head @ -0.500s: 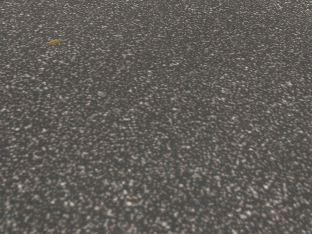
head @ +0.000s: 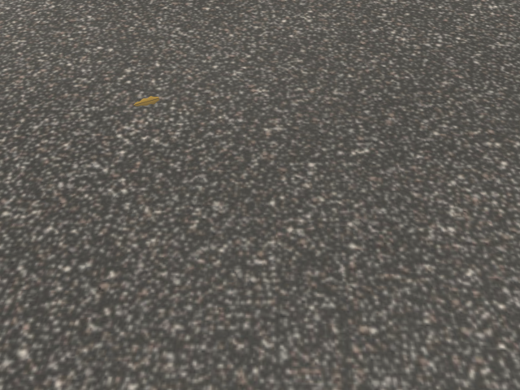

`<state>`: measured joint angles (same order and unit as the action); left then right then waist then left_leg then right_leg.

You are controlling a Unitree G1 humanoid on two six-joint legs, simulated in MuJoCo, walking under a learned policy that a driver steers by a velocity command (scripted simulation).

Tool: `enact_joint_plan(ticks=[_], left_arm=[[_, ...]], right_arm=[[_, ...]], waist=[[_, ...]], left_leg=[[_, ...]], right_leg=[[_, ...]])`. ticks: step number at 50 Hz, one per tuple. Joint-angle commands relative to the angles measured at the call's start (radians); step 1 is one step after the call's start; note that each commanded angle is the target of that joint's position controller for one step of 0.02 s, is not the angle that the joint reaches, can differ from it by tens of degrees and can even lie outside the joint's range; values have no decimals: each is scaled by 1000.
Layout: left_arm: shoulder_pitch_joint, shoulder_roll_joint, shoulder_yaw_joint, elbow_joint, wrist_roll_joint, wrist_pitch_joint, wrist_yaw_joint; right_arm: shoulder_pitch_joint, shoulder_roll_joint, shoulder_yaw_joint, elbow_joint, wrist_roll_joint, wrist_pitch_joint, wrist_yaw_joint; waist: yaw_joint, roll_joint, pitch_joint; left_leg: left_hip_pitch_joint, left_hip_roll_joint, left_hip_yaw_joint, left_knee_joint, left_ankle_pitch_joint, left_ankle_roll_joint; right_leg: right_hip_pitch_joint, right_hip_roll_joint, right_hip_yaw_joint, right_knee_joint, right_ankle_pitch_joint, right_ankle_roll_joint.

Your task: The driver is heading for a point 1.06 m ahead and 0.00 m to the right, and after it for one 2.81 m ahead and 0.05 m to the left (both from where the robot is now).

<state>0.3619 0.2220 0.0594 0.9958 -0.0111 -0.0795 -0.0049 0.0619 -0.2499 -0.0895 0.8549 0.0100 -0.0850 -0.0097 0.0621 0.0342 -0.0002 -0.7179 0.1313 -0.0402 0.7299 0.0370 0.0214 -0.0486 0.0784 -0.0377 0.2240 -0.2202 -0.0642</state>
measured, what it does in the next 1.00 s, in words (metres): walks ahead: left foot, then right foot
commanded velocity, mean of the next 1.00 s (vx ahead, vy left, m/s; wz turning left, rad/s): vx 0.50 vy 0.00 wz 0.00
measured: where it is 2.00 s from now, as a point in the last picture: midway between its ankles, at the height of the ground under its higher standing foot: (279, 263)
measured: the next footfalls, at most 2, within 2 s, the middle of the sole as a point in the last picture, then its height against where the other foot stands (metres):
left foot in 0.18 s outside the picture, level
right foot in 0.74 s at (328, 351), level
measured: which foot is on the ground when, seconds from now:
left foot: up 0.00-0.16, down 0.18-0.76, up 0.78-1.00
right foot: down 0.00-0.20, up 0.22-0.72, down 0.74-1.00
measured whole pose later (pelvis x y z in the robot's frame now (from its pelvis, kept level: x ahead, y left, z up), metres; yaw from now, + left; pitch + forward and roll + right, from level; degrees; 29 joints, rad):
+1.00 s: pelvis +0.56 -0.02 +0.00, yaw +0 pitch +1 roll -1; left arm 0.31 0.23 0.06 0.98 0.00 -0.09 -0.02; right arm 0.14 -0.28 -0.08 0.89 0.01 -0.07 -0.01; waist 0.04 0.04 0.01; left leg -0.66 0.14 -0.03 0.97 -0.16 0.01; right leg -0.15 0.06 -0.06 0.28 -0.16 -0.07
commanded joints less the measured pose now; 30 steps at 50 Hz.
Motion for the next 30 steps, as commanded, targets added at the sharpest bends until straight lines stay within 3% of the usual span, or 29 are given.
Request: enact_joint_plan(ticks=[1, 5, 7, 8, 9, 10, 11, 12, 13, 14, 15, 17, 19, 22, 25, 30], left_arm=[[8, 149, 24, -39, -12, -18, 7], [60, 170, 32, -6, -14, 0, 12], [38, 189, 38, -8, -12, 10, 13], [23, 181, 34, -12, -10, 16, 13], [2, 156, 22, -36, 2, 17, 12], [114, 47, -14, -48, 4, -1, 3], [108, 69, -12, -31, -7, -27, -7], [14, 151, 12, -55, -31, -40, -10], [-61, 158, 13, -73, -36, -43, -4], [-96, 146, 18, -80, -24, -37, 5], [-87, 136, 26, -76, -12, -22, 13], [-51, 85, 22, -69, -6, 3, 15], [-87, 83, 26, -82, -2, 12, 18], [-199, 91, 30, -117, 7, 12, 16], [-296, 76, 24, -143, 5, 6, 6], [-447, 76, 9, -195, -5, 0, -16]], right_arm=[[-111, -11, 17, -76, 10, -9, 18], [-186, -49, 19, -119, 14, -19, 43], [-108, -92, 3, -107, 12, -24, 46], [30, -130, -16, -66, 9, -24, 45], [230, -190, -38, -14, -3, -24, 39], [371, -289, -60, 14, -19, -19, 36], [393, -216, -35, 21, -8, -12, 36], [292, -163, -17, 5, 0, -11, 33], [196, -131, -6, -20, -1, -12, 30], [133, -103, 4, -25, -7, -14, 34], [101, -76, 12, -27, -15, -20, 39], [107, -81, 11, -13, -17, -26, 41], [137, -110, 4, 4, -17, -29, 32], [192, -129, 2, 28, -13, -24, 14], [235, -138, 2, 48, -6, -21, 5], [326, -154, -3, 97, 5, -9, 1]], waist=[[-2, -87, 70], [0, -91, 80], [-53, -120, 16], [-123, -121, -69], [-199, -87, -205], [-184, 141, -385], [-188, 201, -459], [-176, 146, -296], [-148, 66, -180], [-114, 10, -96], [-75, 20, -62], [-42, 40, -50], [-37, 39, -19], [-61, 28, 17], [-88, 33, 38], [-138, 26, 84]], left_leg=[[91, -45, 43, -135, 97, 6], [62, -63, 36, -220, -20, 41], [213, -109, 73, -241, -91, 72], [407, -137, 98, -253, -82, 99], [728, -43, 0, -193, -1, 153], [1155, 225, -445, -240, -126, 322], [1200, 282, -694, -384, -199, 350], [1072, 243, -557, -401, -241, 290], [898, 202, -415, -428, -192, 252], [738, 160, -320, -467, -121, 231], [635, 121, -252, -501, -80, 207], [545, 100, -197, -558, -75, 212], [522, 91, -150, -596, -58, 221], [549, 81, -104, -618, -35, 206], [562, 56, -48, -622, -37, 179], [689, 97, -39, -584, -55, 175]], right_leg=[[-82, -252, 116, -87, 302, -135], [100, -327, 141, -8, 373, -122], [137, -323, 124, 99, 619, -96], [112, -284, 89, 245, 751, -76], [-65, -230, 50, 500, 632, -44], [-485, -64, 2, 927, 164, 36], [-623, -27, 144, 1080, -345, 31], [-717, -92, 157, 1141, -308, 15], [-710, -147, 125, 1100, -214, 8], [-669, -181, 104, 1027, -148, 11], [-603, -210, 110, 967, -106, 8], [-534, -222, 101, 907, -63, 18], [-572, -229, 93, 833, 16, 34], [-645, -229, 92, 664, 184, 53], [-618, -202, 71, 499, 315, 56], [-634, -171, 50, 350, 297, 49]])
Velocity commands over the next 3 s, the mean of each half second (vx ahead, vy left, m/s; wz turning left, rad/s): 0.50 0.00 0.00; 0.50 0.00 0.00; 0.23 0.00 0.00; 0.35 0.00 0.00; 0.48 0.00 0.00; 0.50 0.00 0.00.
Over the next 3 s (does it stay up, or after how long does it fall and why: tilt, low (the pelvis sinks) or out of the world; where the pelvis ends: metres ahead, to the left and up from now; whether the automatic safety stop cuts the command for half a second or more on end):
stays up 1.44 0.06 -0.02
